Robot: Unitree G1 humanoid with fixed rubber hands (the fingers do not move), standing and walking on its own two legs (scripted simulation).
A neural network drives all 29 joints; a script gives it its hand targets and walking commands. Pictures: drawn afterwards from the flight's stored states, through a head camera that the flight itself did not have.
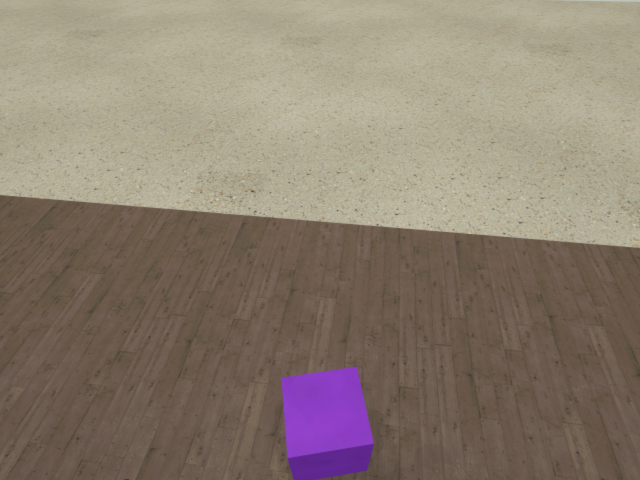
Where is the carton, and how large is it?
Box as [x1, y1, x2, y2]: [281, 367, 373, 479]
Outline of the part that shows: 356,367 281,378 287,457 294,479 315,479 366,470 373,442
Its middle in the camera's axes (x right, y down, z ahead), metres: +0.01 +0.51 +1.07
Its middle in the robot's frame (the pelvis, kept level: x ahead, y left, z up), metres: +0.43 +0.04 -0.66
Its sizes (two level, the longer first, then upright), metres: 0.210 0.200 0.250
